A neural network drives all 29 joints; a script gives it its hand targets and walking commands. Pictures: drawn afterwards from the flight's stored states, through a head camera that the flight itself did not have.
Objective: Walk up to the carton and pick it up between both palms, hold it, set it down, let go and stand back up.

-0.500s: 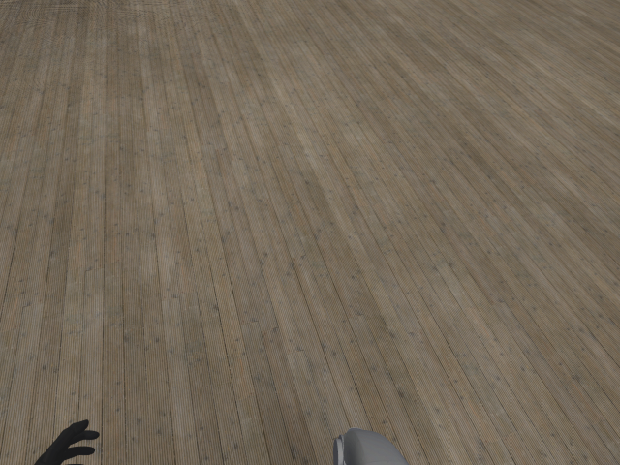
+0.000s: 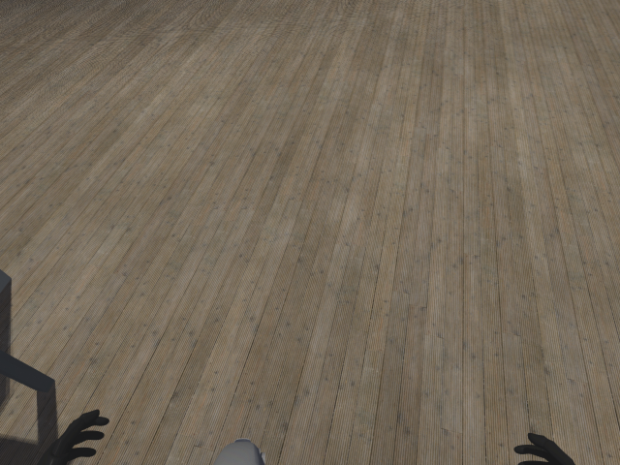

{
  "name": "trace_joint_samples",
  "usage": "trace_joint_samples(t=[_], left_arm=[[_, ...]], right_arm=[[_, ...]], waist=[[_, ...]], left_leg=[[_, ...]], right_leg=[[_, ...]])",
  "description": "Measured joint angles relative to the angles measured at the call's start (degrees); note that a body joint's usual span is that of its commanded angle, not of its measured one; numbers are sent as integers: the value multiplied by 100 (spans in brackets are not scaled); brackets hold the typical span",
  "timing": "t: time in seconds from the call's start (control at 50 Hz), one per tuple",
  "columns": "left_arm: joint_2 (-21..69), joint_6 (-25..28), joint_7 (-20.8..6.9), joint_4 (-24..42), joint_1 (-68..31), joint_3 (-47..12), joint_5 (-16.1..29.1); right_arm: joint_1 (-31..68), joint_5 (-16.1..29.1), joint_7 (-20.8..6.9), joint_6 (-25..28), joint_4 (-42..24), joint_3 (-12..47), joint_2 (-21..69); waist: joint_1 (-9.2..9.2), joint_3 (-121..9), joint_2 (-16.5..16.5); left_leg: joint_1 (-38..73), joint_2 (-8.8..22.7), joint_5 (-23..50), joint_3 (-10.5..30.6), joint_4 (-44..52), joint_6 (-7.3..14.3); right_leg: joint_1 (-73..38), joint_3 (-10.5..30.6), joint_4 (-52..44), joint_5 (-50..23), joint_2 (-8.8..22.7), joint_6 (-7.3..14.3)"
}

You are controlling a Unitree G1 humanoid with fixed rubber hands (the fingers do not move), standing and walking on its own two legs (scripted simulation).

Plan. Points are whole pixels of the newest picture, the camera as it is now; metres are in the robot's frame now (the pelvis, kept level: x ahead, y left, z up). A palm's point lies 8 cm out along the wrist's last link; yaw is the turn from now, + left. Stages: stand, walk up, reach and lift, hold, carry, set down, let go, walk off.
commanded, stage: walk up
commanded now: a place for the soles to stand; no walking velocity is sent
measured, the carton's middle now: out of the picture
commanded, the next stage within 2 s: none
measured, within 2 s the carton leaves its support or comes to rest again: neither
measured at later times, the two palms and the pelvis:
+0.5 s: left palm out of the picture -0.14 +0.42 -0.07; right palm (421, 430) +0.19 -0.13 -0.08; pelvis -0.07 +0.09 -0.01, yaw +28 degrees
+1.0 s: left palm out of the picture -0.39 +0.47 -0.08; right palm out of the picture +0.14 +0.08 -0.07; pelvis -0.18 +0.19 -0.01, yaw +51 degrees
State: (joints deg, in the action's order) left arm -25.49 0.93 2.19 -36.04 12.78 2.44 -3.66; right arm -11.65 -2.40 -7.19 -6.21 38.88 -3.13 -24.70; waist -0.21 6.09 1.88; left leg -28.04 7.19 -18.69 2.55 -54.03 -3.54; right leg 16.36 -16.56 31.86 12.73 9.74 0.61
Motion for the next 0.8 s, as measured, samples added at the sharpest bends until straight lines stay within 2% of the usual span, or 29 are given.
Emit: trace_joint_samples(t=[0.06, 0.1, 0.14, 0.16, 0.18, 0.22, 0.28, 0.36, 0.4, 0.42, 0.44, 0.48, 0.52, 0.56, 0.62, 0.72, 0.8], left_arm=[[-126, -47, -48, 136, 30, 52, -7], [-224, -98, -77, 189, 95, 92, 28], [-400, -182, -105, 108, 96, 174, 102], [-432, -245, -123, 39, 122, 204, 170], [-435, -308, -121, -35, 138, 195, 246], [-413, -337, -101, -128, 136, 151, 300], [-361, -226, -50, -179, 268, 96, 308], [-226, -149, 29, -201, 515, 14, 351], [-165, -112, 71, -183, 660, -12, 368], [-144, -81, 91, -165, 750, -24, 364], [-95, -45, 109, -165, 818, -37, 334], [-68, -7, 114, -110, 919, -105, 227], [-103, 1, 133, -22, 890, -97, 180], [-61, 68, 184, 98, 839, -32, 171], [-54, 165, 223, 277, 894, 4, 79], [-120, 152, 214, 551, 954, 40, -15], [-291, 114, 182, 788, 954, 77, -55]], right_arm=[[38, 92, -55, 22, 13, 8, -32], [46, 142, -65, 65, -3, -15, -73], [127, 165, -7, 133, 78, -38, 75], [116, 151, 15, 159, 75, -10, 116], [69, 125, 30, 176, 43, 15, 136], [-33, 85, 79, 181, -30, 40, 149], [-70, 48, 159, 77, -91, 31, 128], [-27, 1, 176, -9, -289, -62, 15], [21, 12, 166, -35, -372, -95, -24], [56, 28, 158, -46, -396, -94, -36], [108, 54, 156, -46, -393, -91, -56], [109, 72, 168, -28, -354, -96, -18], [-16, -52, 165, -44, -334, -67, 47], [-83, -136, 83, -38, -357, -51, 1], [-92, -149, -66, -2, -432, -49, -134], [-38, 8, -214, -48, -375, -71, -281], [30, 108, -283, -71, -269, -43, -287]], waist=[[-4, 16, -70], [7, -49, -128], [14, 44, -522], [33, 38, -597], [112, -12, -579], [269, -40, -538], [393, -88, -609], [484, -142, -526], [468, -188, -441], [435, -224, -401], [393, -231, -292], [322, -275, -96], [188, -373, -71], [52, -361, 22], [-4, -338, 148], [-11, -235, 273], [-115, -154, 193]], left_leg=[[418, 67, -87, -145, 745, 126], [830, -21, -49, -214, 1338, 248], [901, -387, -105, -258, 1356, 64], [844, -482, -112, -208, 1271, 63], [746, -533, -89, -72, 1225, 92], [679, -666, 343, 203, 1401, 263], [688, -980, 442, 423, 1700, 298], [640, -1381, 684, 681, 1883, 400], [614, -1560, 787, 782, 1929, 435], [605, -1645, 826, 813, 1942, 448], [603, -1682, 839, 866, 1921, 459], [496, -1737, 225, 914, 1490, 396], [134, -1666, -256, 601, 424, 241], [-110, -1391, -223, 424, -420, 112], [-282, -900, -33, 437, -1073, 40], [-33, -127, -19, 328, -435, 36], [422, 60, -371, 42, 523, 142]], right_leg=[[181, -215, 311, 39, 350, -104], [377, -278, 674, 146, 598, -152], [575, 24, 1184, 648, 916, -82], [699, 275, 1497, 1248, 814, -75], [839, 540, 1844, 1738, 561, -89], [1101, 876, 2557, 2014, 108, -116], [1300, 1069, 2793, 1576, -306, -123], [1028, 1218, 1858, 1304, -825, 30], [746, 1262, 1209, 1177, -1030, 87], [548, 1269, 801, 943, -1105, 98], [420, 1299, 496, 373, -1172, 152], [276, 1119, 346, -6, -1095, 287], [159, 890, 233, 125, -853, 386], [4, 701, -2, 22, -673, 265], [-40, 491, -78, -89, -407, 101], [-6, 182, 141, -30, 48, -105], [66, -14, 423, 50, 473, -249]])
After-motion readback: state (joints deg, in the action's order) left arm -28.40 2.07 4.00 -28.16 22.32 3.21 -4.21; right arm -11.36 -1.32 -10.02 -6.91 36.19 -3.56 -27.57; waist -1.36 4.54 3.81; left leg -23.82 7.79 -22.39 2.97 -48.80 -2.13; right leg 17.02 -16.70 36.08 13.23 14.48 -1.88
